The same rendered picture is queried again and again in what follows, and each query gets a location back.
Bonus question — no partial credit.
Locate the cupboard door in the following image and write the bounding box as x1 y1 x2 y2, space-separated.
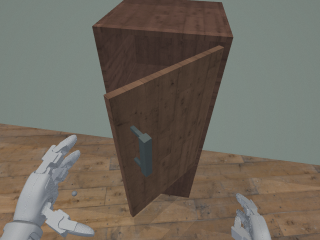
103 45 224 217

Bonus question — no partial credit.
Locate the left robot hand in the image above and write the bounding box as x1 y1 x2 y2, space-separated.
13 134 95 238

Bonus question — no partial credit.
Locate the handle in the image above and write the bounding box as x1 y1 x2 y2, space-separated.
130 125 153 177

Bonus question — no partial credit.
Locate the left robot forearm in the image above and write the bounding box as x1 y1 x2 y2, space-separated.
0 220 43 240

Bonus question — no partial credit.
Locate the right robot hand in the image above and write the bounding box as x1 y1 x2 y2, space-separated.
231 193 272 240

